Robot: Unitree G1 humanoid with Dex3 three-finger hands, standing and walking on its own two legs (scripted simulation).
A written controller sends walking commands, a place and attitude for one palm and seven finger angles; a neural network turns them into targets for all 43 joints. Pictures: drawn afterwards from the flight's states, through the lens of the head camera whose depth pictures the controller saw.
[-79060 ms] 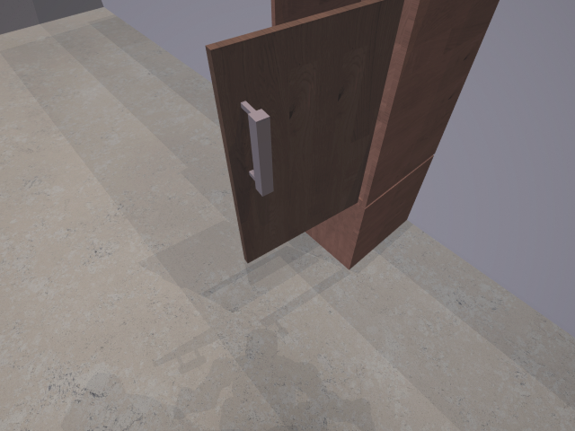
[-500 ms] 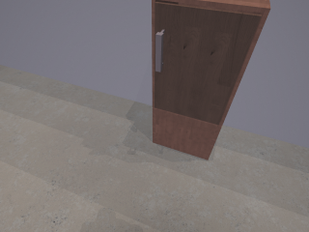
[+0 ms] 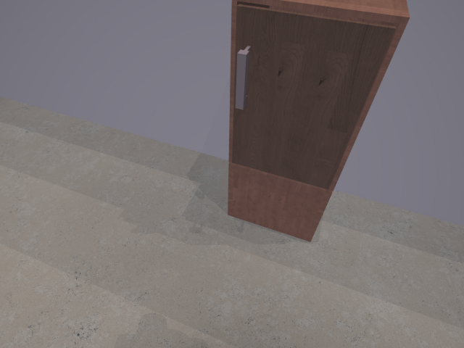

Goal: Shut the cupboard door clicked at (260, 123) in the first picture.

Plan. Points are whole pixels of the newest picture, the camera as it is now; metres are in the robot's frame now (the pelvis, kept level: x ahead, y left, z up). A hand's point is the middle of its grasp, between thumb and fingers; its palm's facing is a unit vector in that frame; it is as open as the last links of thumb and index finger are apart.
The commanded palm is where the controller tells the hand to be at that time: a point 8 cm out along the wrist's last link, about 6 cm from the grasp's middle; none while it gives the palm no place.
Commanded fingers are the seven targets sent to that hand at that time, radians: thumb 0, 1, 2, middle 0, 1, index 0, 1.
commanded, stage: look to check the result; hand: left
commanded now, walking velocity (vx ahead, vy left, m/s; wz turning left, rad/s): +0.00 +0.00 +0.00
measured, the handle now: (244, 78) +0.85 +0.00 +0.05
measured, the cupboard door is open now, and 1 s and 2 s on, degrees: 0 0 0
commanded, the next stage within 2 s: stand and wait in 0.46 s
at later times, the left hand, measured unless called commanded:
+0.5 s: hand out of the picture -0.02 +0.16 -0.18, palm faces +0.03 -0.99 -0.17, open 7.3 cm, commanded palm none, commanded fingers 0.00 0.90 0.90 -0.20 -0.30 -0.20 -0.30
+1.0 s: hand out of the picture +0.00 +0.16 -0.18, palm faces +0.03 -0.98 -0.18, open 7.3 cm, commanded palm none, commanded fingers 0.00 0.90 0.90 -0.20 -0.30 -0.20 -0.30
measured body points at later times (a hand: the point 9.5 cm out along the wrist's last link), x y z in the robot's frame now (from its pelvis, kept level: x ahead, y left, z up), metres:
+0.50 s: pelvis +0.01 +0.00 +0.00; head +0.01 +0.00 +0.45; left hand -0.02 +0.21 -0.16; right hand -0.01 -0.21 -0.16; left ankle +0.05 +0.08 -0.74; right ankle +0.00 -0.11 -0.74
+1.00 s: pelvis +0.02 +0.00 +0.00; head +0.03 +0.00 +0.45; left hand +0.00 +0.21 -0.16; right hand +0.00 -0.22 -0.16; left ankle +0.05 +0.08 -0.74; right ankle +0.00 -0.11 -0.74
